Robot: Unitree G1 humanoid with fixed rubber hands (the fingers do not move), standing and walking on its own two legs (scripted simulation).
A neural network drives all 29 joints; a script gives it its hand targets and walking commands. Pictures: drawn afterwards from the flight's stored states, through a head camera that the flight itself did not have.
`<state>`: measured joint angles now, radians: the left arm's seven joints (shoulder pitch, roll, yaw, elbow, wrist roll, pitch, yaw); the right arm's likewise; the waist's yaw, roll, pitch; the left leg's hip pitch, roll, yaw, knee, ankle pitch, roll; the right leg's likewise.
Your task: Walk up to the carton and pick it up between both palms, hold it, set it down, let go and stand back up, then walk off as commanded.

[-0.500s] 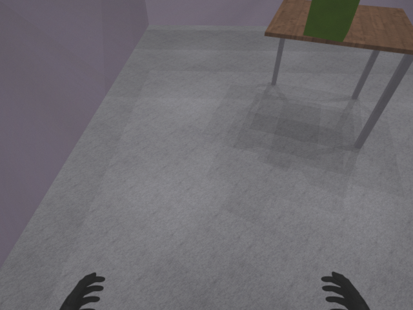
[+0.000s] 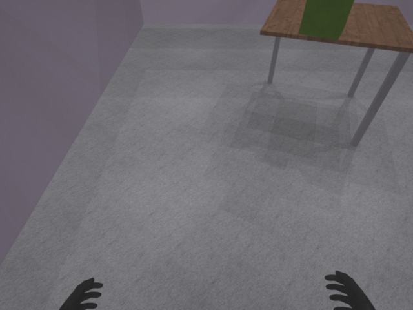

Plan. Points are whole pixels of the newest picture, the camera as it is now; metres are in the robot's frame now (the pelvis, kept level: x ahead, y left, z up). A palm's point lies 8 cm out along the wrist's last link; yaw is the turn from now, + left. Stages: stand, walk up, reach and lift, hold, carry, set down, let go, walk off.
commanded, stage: walk up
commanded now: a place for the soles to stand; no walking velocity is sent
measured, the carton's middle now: (329, 6) +1.54 -0.65 +0.07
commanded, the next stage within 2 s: none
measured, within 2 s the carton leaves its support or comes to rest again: neither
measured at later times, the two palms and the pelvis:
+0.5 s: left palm (117, 277) +0.22 +0.20 -0.05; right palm out of the picture +0.19 -0.45 -0.06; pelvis +0.12 -0.10 +0.01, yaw -10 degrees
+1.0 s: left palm (141, 181) +0.49 +0.20 -0.08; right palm out of the picture +0.27 -0.40 +0.00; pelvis +0.28 -0.05 +0.02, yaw -18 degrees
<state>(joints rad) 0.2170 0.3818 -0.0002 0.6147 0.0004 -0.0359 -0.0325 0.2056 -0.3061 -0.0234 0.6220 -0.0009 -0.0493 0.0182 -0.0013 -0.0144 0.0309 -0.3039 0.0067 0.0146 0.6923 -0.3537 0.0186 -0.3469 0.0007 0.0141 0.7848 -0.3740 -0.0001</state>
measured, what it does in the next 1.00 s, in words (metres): walks ahead, turning right: right foot, then left foot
